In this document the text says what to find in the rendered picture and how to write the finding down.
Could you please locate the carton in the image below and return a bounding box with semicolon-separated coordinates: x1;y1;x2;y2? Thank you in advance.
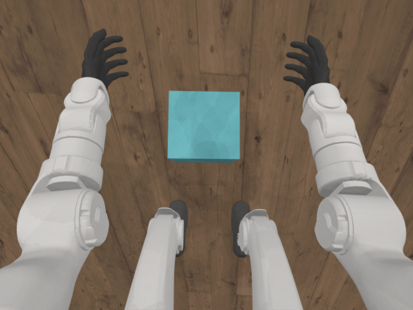
168;91;240;163

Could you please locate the right robot thigh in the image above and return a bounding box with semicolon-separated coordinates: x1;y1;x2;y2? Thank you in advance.
240;216;303;310

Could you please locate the robot right forearm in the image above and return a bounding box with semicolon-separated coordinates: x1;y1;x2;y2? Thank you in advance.
301;83;406;244

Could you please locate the right robot hand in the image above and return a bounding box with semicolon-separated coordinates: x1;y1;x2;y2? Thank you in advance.
283;35;330;96

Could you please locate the left robot thigh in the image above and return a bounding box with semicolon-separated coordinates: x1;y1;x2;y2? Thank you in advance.
125;214;184;310

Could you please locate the robot right upper arm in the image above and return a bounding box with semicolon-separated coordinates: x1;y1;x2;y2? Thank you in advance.
314;194;413;310

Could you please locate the left robot hand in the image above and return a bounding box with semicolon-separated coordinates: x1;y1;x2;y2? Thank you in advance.
81;28;129;90

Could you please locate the robot left forearm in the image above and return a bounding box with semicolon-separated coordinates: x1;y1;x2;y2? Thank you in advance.
17;77;111;248

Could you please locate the robot thigh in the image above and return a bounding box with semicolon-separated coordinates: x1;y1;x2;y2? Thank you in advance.
240;216;303;310
125;214;184;310

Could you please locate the robot left upper arm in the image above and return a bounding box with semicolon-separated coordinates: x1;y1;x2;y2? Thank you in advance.
0;188;109;310

